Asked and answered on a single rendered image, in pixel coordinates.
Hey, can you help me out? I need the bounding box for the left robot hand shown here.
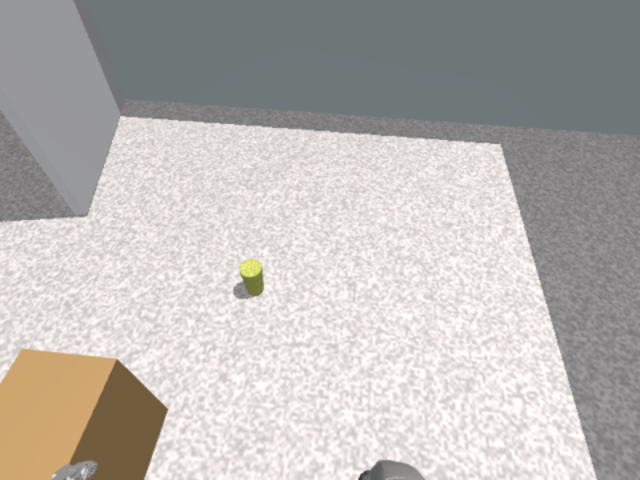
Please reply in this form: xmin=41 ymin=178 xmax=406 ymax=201
xmin=51 ymin=461 xmax=98 ymax=480

